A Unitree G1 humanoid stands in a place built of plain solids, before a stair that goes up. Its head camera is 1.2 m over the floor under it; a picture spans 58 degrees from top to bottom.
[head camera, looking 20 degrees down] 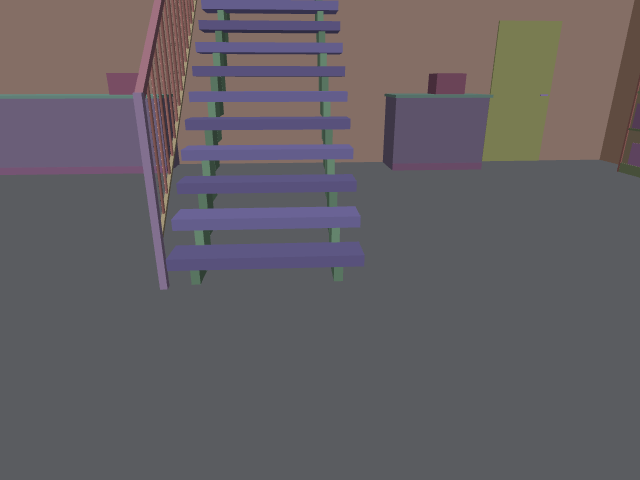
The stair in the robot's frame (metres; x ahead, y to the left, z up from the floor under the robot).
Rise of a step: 0.19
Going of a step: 0.21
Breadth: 1.22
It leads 3 degrees to the left of straight ahead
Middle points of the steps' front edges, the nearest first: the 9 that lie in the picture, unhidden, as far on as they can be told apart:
2.46 0.33 0.19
2.67 0.34 0.38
2.88 0.35 0.57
3.09 0.37 0.76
3.30 0.38 0.95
3.51 0.39 1.13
3.72 0.40 1.32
3.93 0.42 1.51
4.14 0.43 1.70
